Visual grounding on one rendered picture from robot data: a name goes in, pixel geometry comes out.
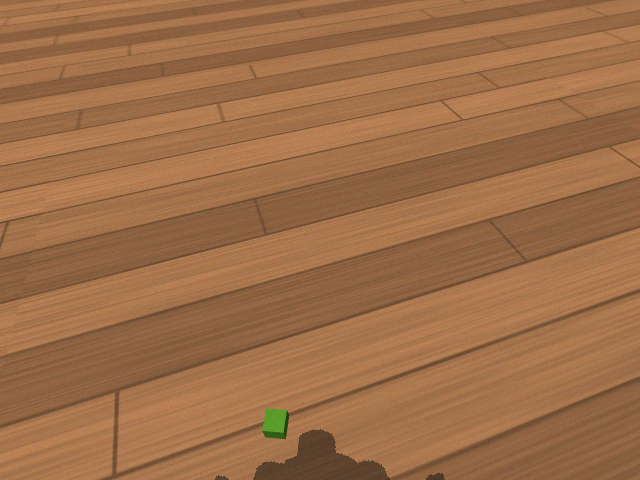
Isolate cube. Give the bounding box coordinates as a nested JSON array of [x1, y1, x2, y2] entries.
[[262, 408, 289, 439]]

